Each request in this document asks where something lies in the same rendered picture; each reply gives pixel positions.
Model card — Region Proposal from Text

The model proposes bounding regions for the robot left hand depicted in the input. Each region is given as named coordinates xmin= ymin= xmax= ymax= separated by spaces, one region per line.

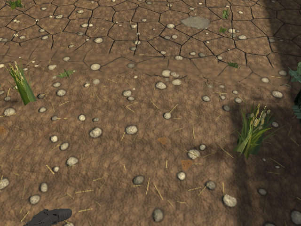
xmin=24 ymin=208 xmax=72 ymax=226

